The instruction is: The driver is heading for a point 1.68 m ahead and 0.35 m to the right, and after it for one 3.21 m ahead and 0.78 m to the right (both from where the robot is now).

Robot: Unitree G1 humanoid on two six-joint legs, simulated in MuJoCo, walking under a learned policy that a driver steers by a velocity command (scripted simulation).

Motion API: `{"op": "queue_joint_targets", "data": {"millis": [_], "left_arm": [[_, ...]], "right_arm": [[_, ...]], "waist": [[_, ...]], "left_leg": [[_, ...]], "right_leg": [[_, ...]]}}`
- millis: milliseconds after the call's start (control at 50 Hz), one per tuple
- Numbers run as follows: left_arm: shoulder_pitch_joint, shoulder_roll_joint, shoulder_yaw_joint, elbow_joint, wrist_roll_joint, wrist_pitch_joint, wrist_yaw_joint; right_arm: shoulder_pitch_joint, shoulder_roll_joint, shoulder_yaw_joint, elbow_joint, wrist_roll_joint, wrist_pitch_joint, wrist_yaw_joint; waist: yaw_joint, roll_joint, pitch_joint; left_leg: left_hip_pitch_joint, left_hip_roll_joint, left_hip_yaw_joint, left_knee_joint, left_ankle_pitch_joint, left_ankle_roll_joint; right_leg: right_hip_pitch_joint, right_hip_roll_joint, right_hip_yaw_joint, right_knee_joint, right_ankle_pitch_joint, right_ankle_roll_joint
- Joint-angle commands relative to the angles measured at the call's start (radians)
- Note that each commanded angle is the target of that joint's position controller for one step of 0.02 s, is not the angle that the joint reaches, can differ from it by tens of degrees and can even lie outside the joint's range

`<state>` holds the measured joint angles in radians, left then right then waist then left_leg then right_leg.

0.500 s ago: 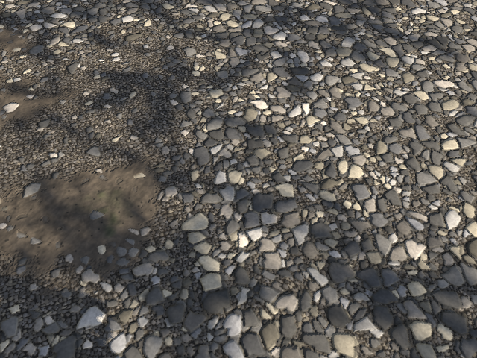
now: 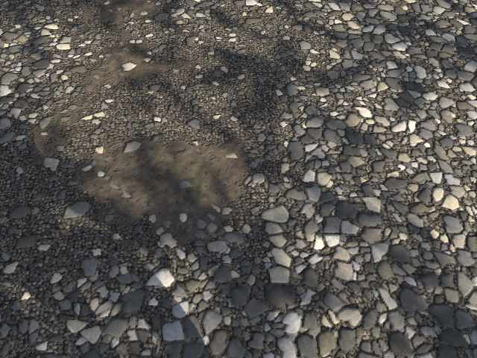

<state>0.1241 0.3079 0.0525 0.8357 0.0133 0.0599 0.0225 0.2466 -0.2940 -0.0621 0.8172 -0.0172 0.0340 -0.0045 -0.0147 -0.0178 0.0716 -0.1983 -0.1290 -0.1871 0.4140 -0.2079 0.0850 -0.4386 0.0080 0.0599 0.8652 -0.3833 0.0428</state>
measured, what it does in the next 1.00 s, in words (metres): walks ahead: right foot, then left foot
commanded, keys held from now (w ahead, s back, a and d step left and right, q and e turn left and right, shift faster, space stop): w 0.48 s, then w+e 0.52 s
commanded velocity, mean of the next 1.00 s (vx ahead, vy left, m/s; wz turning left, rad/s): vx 0.39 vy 0.00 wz -0.10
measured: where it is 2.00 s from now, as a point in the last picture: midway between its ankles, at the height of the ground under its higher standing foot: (303, 202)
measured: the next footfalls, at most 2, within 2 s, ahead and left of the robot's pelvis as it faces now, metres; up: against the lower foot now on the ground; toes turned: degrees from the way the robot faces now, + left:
right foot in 0.16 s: +0.05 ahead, -0.12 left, +0.00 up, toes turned +5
left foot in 0.62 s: +0.36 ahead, +0.08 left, +0.00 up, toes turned +2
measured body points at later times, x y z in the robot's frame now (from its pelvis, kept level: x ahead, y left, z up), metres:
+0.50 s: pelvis +0.14 -0.03 +0.00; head +0.17 -0.05 +0.44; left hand +0.06 +0.21 -0.14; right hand +0.31 -0.27 -0.13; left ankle +0.25 +0.10 -0.70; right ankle +0.01 -0.13 -0.74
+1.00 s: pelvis +0.40 +0.01 +0.00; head +0.43 +0.01 +0.45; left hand +0.57 +0.23 -0.13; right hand +0.34 -0.24 -0.14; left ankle +0.33 +0.08 -0.74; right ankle +0.52 -0.15 -0.68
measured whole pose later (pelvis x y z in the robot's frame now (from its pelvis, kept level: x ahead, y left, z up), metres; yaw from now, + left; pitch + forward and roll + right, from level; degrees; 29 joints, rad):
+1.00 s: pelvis +0.40 +0.01 +0.00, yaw -11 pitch +0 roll +1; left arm 0.14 0.25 0.05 0.87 0.03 0.00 -0.06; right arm 0.41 -0.22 -0.03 0.96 -0.02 -0.10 -0.01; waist -0.02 -0.03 0.05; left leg 0.03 -0.05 0.24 0.23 -0.27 0.07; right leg -0.68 -0.08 -0.03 0.88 -0.02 -0.06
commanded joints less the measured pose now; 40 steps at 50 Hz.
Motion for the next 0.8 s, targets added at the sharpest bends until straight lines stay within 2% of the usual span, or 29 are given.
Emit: {"op": "queue_joint_targets", "data": {"millis": [20,60,80,100,120,140,160,180,200,220,240,280,300,380,440,500,540,560,580,600,620,640,660,680,700,720,760,800], "left_arm": [[-0.029,0.080,0.010,-0.066,0.005,-0.022,-0.004],[-0.044,0.076,0.004,-0.071,0.010,-0.033,-0.015],[-0.037,0.071,0.001,-0.070,0.008,-0.040,-0.018],[-0.003,0.061,-0.003,-0.058,0.007,-0.050,-0.017],[0.061,0.039,-0.009,-0.033,0.006,-0.061,-0.013],[0.121,0.030,-0.013,-0.013,0.010,-0.074,-0.003],[0.187,0.093,-0.004,0.003,0.024,-0.089,0.011],[0.261,0.217,0.022,0.017,0.026,-0.096,0.008],[0.247,0.222,0.035,0.047,0.024,-0.095,0.001],[0.192,0.153,0.020,0.029,0.011,-0.103,-0.007],[0.149,0.115,0.012,0.021,0.005,-0.112,-0.013],[0.165,0.074,0.001,0.033,0.004,-0.130,-0.016],[0.200,0.060,-0.003,0.051,0.003,-0.139,-0.020],[0.325,0.046,-0.004,0.110,-0.002,-0.149,-0.026],[0.373,0.042,-0.008,0.137,0.000,-0.147,-0.021],[0.415,0.051,-0.010,0.162,0.003,-0.148,-0.018],[0.406,0.068,-0.008,0.170,0.003,-0.147,-0.014],[0.381,0.076,-0.007,0.165,0.004,-0.147,-0.011],[0.358,0.083,-0.006,0.160,0.002,-0.147,-0.010],[0.344,0.090,-0.005,0.158,0.000,-0.147,-0.012],[0.325,0.085,-0.008,0.152,-0.011,-0.148,-0.017],[0.341,0.019,-0.024,0.116,-0.016,-0.151,-0.024],[0.465,-0.063,-0.035,0.112,-0.038,-0.137,-0.017],[0.389,0.059,-0.004,0.124,-0.003,-0.123,-0.010],[0.336,0.044,0.002,0.113,-0.005,-0.122,-0.020],[0.312,0.012,-0.002,0.111,-0.004,-0.120,-0.027],[0.313,-0.007,0.002,0.115,0.014,-0.096,-0.042],[0.289,-0.023,0.005,0.099,0.014,-0.078,-0.053]], "right_arm": [[0.054,-0.159,-0.036,-0.033,-0.008,-0.007,-0.003],[0.054,-0.153,-0.033,-0.023,-0.015,-0.005,0.000],[0.047,-0.151,-0.033,-0.020,-0.018,-0.005,0.002],[0.034,-0.150,-0.032,-0.018,-0.018,-0.007,0.002],[0.014,-0.142,-0.029,-0.017,-0.013,-0.009,0.000],[0.006,-0.110,-0.019,-0.018,-0.009,-0.017,-0.004],[0.007,-0.039,0.000,-0.031,-0.003,-0.032,-0.003],[-0.021,-0.028,0.005,-0.058,0.008,-0.047,-0.003],[-0.042,-0.116,-0.016,-0.059,-0.012,-0.053,-0.007],[-0.029,-0.120,-0.017,-0.038,-0.013,-0.060,0.004],[-0.004,-0.108,-0.015,-0.016,-0.010,-0.066,0.018],[-0.007,-0.092,-0.011,0.003,-0.028,-0.071,0.040],[-0.028,-0.077,-0.006,0.000,-0.030,-0.071,0.044],[-0.160,-0.040,0.011,-0.038,-0.026,-0.069,0.051],[-0.271,-0.011,0.028,-0.075,-0.023,-0.069,0.057],[-0.352,0.004,0.042,-0.108,-0.015,-0.073,0.059],[-0.341,-0.014,0.040,-0.115,-0.012,-0.076,0.052],[-0.299,-0.025,0.037,-0.106,-0.010,-0.080,0.045],[-0.219,-0.042,0.030,-0.080,-0.008,-0.084,0.036],[-0.087,-0.068,0.017,-0.037,-0.006,-0.090,0.024],[0.070,-0.100,0.003,0.008,-0.016,-0.101,0.009],[0.222,-0.187,-0.019,0.021,-0.042,-0.107,-0.009],[0.189,-0.239,-0.029,0.020,-0.047,-0.098,-0.002],[0.114,-0.150,-0.017,0.009,-0.012,-0.092,0.006],[0.017,-0.086,0.002,-0.005,-0.007,-0.098,0.009],[-0.021,-0.051,0.009,-0.005,-0.010,-0.108,0.012],[-0.019,-0.021,0.018,0.012,-0.006,-0.126,0.003],[0.020,-0.019,0.017,0.031,0.002,-0.147,0.002]], "waist": [[-0.027,0.137,-0.119],[-0.032,0.152,-0.077],[-0.025,0.154,-0.053],[-0.003,0.141,-0.035],[0.041,0.113,-0.024],[0.075,0.072,-0.023],[0.090,-0.095,-0.040],[0.110,-0.198,-0.045],[0.072,-0.096,0.055],[0.040,-0.057,0.096],[0.015,-0.066,0.098],[0.015,-0.099,0.052],[0.023,-0.094,0.033],[0.062,-0.087,0.026],[0.086,-0.087,0.044],[0.102,-0.094,0.056],[0.075,-0.096,0.050],[0.044,-0.096,0.030],[0.003,-0.095,-0.015],[-0.054,-0.081,-0.090],[-0.128,-0.056,-0.173],[-0.161,0.072,-0.315],[-0.071,0.260,-0.388],[-0.062,0.088,-0.255],[-0.022,0.076,-0.122],[-0.004,0.074,-0.058],[0.030,0.096,-0.022],[0.043,0.094,-0.027]], "left_leg": [[0.100,0.270,-0.274,-0.092,0.122,0.155],[0.047,0.258,-0.324,-0.134,-0.188,0.159],[0.012,0.255,-0.344,-0.144,-0.267,0.157],[-0.040,0.245,-0.346,-0.141,-0.302,0.147],[-0.113,0.220,-0.329,-0.114,-0.324,0.123],[-0.196,0.177,-0.293,-0.051,-0.350,0.083],[-0.322,0.083,-0.159,0.176,-0.396,0.026],[-0.477,-0.066,-0.007,0.382,-0.380,-0.002],[-0.517,0.016,-0.012,0.494,-0.310,0.000],[-0.517,0.050,-0.017,0.533,-0.223,-0.003],[-0.502,0.073,0.005,0.540,-0.158,-0.017],[-0.478,0.106,0.078,0.577,-0.059,-0.041],[-0.485,0.119,0.106,0.593,-0.028,-0.048],[-0.570,0.164,0.200,0.556,0.021,-0.080],[-0.543,0.158,0.256,0.417,0.050,-0.090],[-0.456,0.135,0.282,0.270,0.070,-0.069],[-0.388,0.120,0.274,0.210,0.064,-0.041],[-0.316,0.104,0.269,0.182,0.048,-0.023],[-0.201,0.079,0.265,0.155,0.034,-0.007],[-0.034,0.060,0.259,0.105,0.049,0.014],[0.209,0.109,0.218,0.050,0.094,0.035],[0.451,0.373,-0.054,0.018,-0.119,0.069],[0.547,0.602,-0.468,-0.105,-0.184,0.159],[0.387,0.549,-0.440,-0.144,-0.259,0.141],[0.241,0.503,-0.275,-0.185,-0.216,0.121],[0.145,0.455,-0.153,-0.221,-0.095,0.102],[0.057,0.392,0.008,-0.254,0.035,0.064],[0.057,0.383,0.087,-0.270,0.137,0.057]], "right_leg": [[-0.006,0.009,-0.017,-0.052,-0.026,-0.019],[0.034,0.018,-0.025,-0.127,-0.054,-0.038],[0.073,0.024,-0.031,-0.181,-0.066,-0.051],[0.151,0.030,-0.041,-0.266,-0.053,-0.067],[0.280,0.032,-0.058,-0.402,0.028,-0.086],[0.416,0.018,-0.037,-0.522,0.080,-0.098],[0.542,-0.155,0.184,-0.637,-0.091,-0.119],[0.559,-0.355,0.575,-0.763,-0.354,-0.204],[0.449,-0.389,0.602,-0.757,-0.398,-0.258],[0.418,-0.336,0.527,-0.755,-0.367,-0.249],[0.414,-0.279,0.426,-0.760,-0.269,-0.220],[0.437,-0.212,0.285,-0.760,-0.031,-0.204],[0.456,-0.199,0.241,-0.754,0.080,-0.208],[0.519,-0.185,0.150,-0.731,0.407,-0.229],[0.499,-0.164,0.101,-0.722,0.552,-0.227],[0.484,-0.182,0.097,-0.710,0.645,-0.232],[0.496,-0.209,0.113,-0.674,0.762,-0.231],[0.495,-0.214,0.109,-0.630,0.870,-0.221],[0.490,-0.209,0.101,-0.549,1.021,-0.203],[0.470,-0.191,0.090,-0.410,1.091,-0.184],[0.346,-0.150,0.062,-0.218,0.962,-0.165],[0.160,-0.081,0.025,0.064,0.544,-0.153],[-0.096,0.057,-0.022,0.344,-0.149,-0.136],[-0.135,-0.006,0.033,0.400,-0.059,-0.152],[-0.130,-0.040,0.033,0.370,0.033,-0.153],[-0.111,-0.067,0.019,0.343,0.075,-0.148],[-0.069,-0.091,0.005,0.308,0.104,-0.132],[-0.087,-0.092,-0.006,0.298,0.130,-0.123]]}}
Velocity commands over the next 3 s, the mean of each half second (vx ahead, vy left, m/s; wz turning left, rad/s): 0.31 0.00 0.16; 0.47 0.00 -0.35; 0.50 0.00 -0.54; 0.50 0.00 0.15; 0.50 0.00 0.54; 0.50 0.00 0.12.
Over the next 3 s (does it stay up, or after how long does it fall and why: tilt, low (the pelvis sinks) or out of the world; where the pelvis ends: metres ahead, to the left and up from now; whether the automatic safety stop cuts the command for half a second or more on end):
stays up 1.43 -0.23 0.00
